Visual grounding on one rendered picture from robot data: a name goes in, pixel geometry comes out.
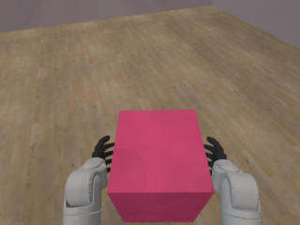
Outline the robot left hand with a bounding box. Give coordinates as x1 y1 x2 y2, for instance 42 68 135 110
92 135 114 173

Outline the left robot forearm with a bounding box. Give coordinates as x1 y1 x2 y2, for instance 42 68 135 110
62 157 108 225

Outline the carton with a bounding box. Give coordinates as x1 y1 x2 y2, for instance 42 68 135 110
107 110 215 222

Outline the robot right hand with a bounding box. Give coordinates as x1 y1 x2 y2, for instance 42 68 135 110
203 137 227 176

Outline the right robot forearm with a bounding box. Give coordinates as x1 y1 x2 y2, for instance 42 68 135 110
212 159 262 225

